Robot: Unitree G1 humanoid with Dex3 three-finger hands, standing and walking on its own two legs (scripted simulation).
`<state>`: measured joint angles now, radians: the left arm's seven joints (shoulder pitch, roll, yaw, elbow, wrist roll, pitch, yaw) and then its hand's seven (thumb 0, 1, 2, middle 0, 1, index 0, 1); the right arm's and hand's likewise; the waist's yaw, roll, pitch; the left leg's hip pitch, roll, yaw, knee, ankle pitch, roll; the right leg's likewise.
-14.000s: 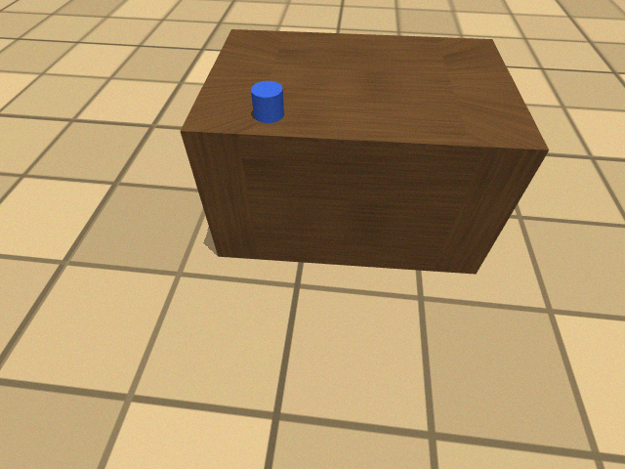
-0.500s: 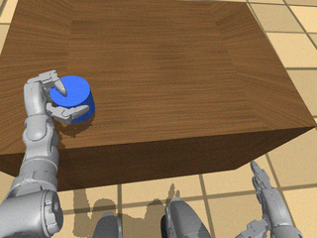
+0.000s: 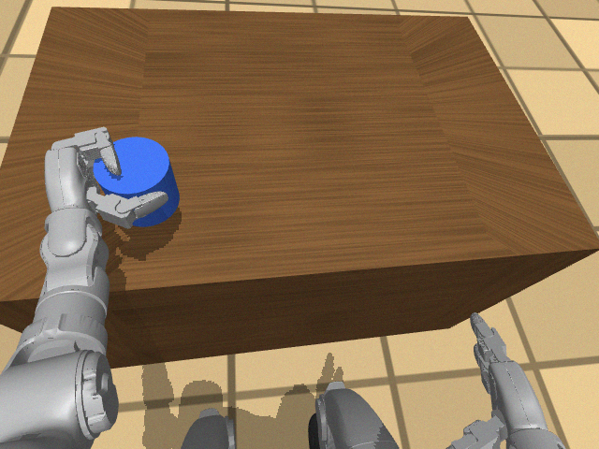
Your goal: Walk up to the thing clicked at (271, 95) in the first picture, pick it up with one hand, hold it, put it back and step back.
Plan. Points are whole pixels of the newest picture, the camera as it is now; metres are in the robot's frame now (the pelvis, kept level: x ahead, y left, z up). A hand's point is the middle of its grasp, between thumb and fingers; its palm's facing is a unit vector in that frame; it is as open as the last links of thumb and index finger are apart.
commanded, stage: lift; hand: left
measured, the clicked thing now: (140, 183) +0.48 +0.16 +0.02
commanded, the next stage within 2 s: hold in 1.36 s
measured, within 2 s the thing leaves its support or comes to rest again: neither
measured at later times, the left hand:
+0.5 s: hand (112, 164) +0.44 +0.17 +0.11, palm faces +0.11 -0.99 -0.01, open 7.4 cm
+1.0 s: hand (94, 166) +0.39 +0.16 +0.17, palm faces +0.14 -0.99 -0.01, open 7.6 cm
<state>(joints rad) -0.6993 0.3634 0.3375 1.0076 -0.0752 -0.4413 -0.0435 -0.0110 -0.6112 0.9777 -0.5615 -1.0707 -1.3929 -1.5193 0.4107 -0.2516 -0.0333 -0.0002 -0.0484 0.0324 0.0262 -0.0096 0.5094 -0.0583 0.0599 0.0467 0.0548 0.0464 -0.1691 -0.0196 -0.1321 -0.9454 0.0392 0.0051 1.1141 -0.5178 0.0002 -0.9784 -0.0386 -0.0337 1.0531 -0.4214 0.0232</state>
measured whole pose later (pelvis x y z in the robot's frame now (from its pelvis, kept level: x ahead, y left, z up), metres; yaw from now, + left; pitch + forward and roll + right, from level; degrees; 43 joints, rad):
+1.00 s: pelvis +0.02 -0.01 +0.05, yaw +0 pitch +6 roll +0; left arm -0.29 0.20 0.18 0.33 -0.16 -0.06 0.02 0.00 -0.61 0.96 -0.56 -1.08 -1.36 -1.49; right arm 0.37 -0.22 -0.07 0.31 0.03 0.01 -0.07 -0.01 0.53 -0.05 0.06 0.05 0.05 0.05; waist -0.03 0.02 -0.09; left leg -0.47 0.03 0.03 0.78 -0.41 -0.01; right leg -0.53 -0.04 -0.02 0.77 -0.35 0.02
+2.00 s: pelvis +0.02 +0.00 +0.08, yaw +1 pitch +0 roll +0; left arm -0.12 0.18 0.17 0.00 -0.18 0.14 0.01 0.01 -0.60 0.90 -0.60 -1.05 -1.31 -1.41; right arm 0.25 -0.21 -0.09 0.60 0.03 -0.13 -0.07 -0.01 0.50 -0.06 0.06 0.05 0.05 0.05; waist -0.01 0.04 -0.04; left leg -0.24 0.02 0.02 0.56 -0.32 0.00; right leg -0.28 -0.05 -0.03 0.53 -0.24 0.03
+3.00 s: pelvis +0.03 +0.00 +0.08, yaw +1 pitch +0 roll +0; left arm -0.10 0.18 0.17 0.00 -0.17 0.13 0.01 0.01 -0.60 0.91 -0.59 -1.06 -1.29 -1.41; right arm 0.21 -0.22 -0.11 0.66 0.02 -0.13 -0.06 -0.01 0.50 -0.06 0.06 0.05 0.05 0.05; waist -0.01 0.04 -0.03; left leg -0.19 0.02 0.02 0.49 -0.30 0.00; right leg -0.23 -0.04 -0.04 0.48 -0.23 0.03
